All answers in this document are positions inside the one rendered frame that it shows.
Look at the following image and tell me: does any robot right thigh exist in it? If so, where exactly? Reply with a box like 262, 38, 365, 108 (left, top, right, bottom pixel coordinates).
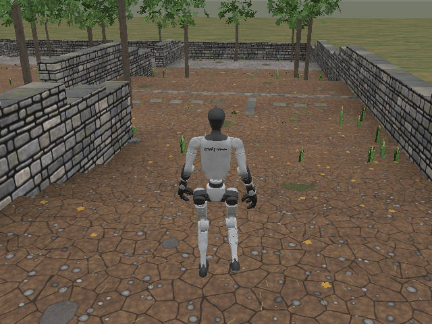
225, 188, 239, 228

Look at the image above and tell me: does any robot head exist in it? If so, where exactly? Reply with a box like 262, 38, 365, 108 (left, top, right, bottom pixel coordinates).
205, 107, 227, 141

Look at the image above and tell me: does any robot left hand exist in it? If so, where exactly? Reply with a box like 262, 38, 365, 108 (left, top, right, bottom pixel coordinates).
178, 187, 193, 201

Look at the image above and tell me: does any robot right hand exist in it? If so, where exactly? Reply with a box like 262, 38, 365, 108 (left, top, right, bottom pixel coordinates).
242, 194, 257, 209

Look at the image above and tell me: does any robot right forearm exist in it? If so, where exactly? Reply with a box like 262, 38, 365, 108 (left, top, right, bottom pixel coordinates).
242, 166, 256, 196

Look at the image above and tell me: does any left robot upper arm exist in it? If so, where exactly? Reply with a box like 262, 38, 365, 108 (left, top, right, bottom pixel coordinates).
184, 136, 202, 173

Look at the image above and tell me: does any robot left forearm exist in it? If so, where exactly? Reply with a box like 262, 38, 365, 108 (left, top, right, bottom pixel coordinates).
179, 163, 191, 190

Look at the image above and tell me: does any right robot upper arm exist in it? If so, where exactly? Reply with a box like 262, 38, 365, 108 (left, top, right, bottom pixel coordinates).
230, 137, 248, 176

